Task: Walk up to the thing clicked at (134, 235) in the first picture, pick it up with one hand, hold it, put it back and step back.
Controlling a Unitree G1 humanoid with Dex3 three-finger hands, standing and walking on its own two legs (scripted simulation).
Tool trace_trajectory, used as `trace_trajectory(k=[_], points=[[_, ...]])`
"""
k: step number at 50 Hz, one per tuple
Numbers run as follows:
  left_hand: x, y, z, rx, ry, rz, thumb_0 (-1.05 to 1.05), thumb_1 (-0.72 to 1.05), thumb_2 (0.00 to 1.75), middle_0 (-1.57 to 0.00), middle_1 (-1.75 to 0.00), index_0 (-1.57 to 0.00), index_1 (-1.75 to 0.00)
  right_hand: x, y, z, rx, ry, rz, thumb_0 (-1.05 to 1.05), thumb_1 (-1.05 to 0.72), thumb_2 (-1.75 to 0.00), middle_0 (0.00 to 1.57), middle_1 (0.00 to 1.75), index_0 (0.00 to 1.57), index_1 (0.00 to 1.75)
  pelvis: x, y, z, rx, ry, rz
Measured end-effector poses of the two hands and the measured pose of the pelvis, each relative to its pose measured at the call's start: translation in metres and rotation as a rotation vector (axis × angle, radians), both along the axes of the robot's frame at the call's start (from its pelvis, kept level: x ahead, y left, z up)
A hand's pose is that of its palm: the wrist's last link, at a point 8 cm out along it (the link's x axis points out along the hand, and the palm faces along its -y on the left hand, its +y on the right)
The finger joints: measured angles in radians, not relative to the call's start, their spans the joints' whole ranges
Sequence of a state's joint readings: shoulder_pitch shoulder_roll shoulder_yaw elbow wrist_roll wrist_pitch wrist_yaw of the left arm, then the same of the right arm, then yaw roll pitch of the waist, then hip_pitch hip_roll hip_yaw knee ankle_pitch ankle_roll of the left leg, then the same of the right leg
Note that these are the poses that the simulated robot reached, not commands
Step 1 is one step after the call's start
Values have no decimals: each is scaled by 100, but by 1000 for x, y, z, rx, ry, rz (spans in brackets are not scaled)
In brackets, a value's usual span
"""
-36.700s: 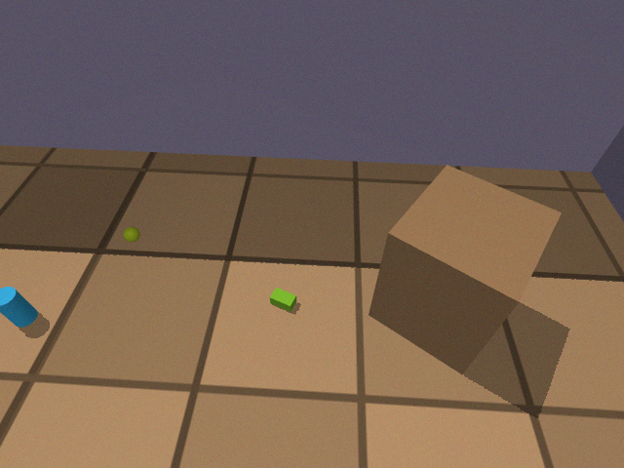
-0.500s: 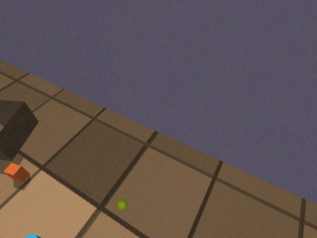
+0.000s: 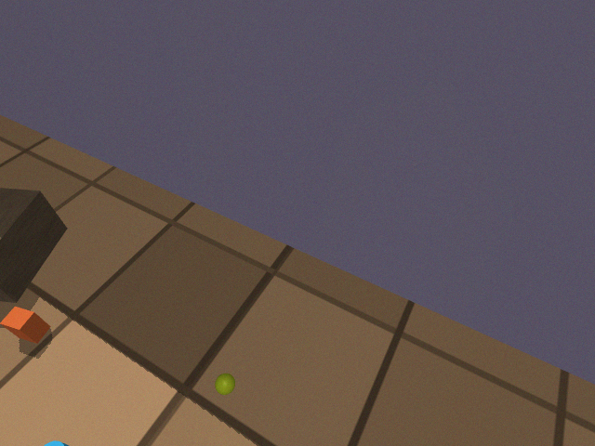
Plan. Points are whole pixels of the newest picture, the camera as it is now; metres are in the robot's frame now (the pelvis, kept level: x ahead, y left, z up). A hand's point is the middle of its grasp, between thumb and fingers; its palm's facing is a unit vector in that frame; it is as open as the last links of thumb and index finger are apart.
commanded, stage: stand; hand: left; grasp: from above
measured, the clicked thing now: (225, 383) +0.45 +0.25 -0.75
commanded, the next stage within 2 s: step back in 0.14 s
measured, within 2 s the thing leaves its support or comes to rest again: neither
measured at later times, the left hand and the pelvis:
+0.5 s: hand out of the picture +0.10 +0.31 -0.18, palm faces -0.02 -0.92 -0.38, open 7.4 cm; pelvis -0.05 +0.04 -0.02, yaw +0 degrees
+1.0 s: hand out of the picture -0.02 +0.28 -0.15, palm faces -0.08 -0.91 -0.40, open 7.4 cm; pelvis -0.15 +0.03 -0.02, yaw -4 degrees
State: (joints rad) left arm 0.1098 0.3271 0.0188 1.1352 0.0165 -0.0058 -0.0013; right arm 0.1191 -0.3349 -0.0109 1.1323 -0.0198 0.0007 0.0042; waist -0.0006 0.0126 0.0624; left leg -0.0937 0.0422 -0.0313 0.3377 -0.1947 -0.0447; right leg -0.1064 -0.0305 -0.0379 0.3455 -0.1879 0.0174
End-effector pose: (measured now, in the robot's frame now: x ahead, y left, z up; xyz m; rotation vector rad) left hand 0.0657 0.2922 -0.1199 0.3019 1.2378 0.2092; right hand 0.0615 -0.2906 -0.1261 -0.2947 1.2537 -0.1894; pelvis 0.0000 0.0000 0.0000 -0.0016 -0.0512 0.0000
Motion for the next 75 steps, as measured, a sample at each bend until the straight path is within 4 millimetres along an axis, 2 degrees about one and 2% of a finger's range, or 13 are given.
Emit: trace_trajectory(k=[8,15,21,27,34,40,46,53,58,62,66,71,75], points=[[-1,1,0,-1,4,4,0,90,90,-20,-30,-20,-30,-1,-1,0,2,3,-2,1,-91,-90,21,30,20,30,-1,0,-1,0,5,-1],[-1,24,-6,33,-9,-4,0,90,90,-20,-30,-21,-30,-5,-6,-2,-35,-2,-18,1,-91,-90,21,30,20,30,-23,13,-10,-2,22,-6],[20,57,-23,44,-74,-44,1,90,90,-20,-30,-20,-30,-36,4,-1,-109,24,-15,1,-91,-90,20,30,20,30,-41,39,-27,-6,35,-1],[17,60,-22,36,-89,-71,0,91,90,-20,-30,-20,-30,-70,22,9,-116,61,-24,1,-91,-90,21,30,20,30,-59,45,-18,-19,36,-19],[-17,51,-23,28,-31,-119,0,91,90,-20,-30,-20,-30,-82,26,5,-95,-32,-51,1,-91,-90,21,30,20,30,-81,45,-19,-12,30,-67],[-47,38,-22,56,-30,-140,0,90,90,-20,-30,-20,-30,-97,13,-16,-57,-83,-60,1,-91,-90,21,30,21,30,-106,32,-31,-8,18,-102],[-83,27,-1,56,-52,-124,1,90,90,-20,-30,-20,-30,-117,6,-13,-34,-74,-74,1,-91,-90,21,30,20,30,-130,27,-20,19,14,-94],[-101,36,7,67,-141,-111,1,90,90,-21,-30,-21,-31,-149,8,-9,-69,-48,-14,1,-91,-90,21,30,20,30,-163,35,-19,13,27,-51],[-123,54,-10,44,-184,-98,0,90,90,-20,-30,-21,-30,-173,21,-7,-102,-54,25,1,-91,-90,21,30,20,30,-193,47,-31,13,6,-17],[-152,62,-15,31,-139,-77,0,90,90,-20,-30,-20,-30,-196,33,6,-95,-70,35,1,-91,-90,21,30,20,30,-216,52,-25,-9,-2,-26],[-186,67,-13,25,-106,-67,1,90,90,-20,-30,-20,-30,-214,35,19,-105,-96,26,1,-91,-90,21,30,20,30,-237,51,-17,-22,11,-51],[-235,67,-16,41,-34,-82,0,90,90,-20,-30,-20,-30,-235,28,24,-110,-157,13,1,-91,-90,21,30,21,30,-269,46,-18,-20,17,-86],[-270,59,-18,56,7,-106,1,91,90,-20,-30,-20,-30,-260,15,16,-103,-190,5,1,-90,-90,21,30,21,30,-300,36,-24,-10,12,-117]])
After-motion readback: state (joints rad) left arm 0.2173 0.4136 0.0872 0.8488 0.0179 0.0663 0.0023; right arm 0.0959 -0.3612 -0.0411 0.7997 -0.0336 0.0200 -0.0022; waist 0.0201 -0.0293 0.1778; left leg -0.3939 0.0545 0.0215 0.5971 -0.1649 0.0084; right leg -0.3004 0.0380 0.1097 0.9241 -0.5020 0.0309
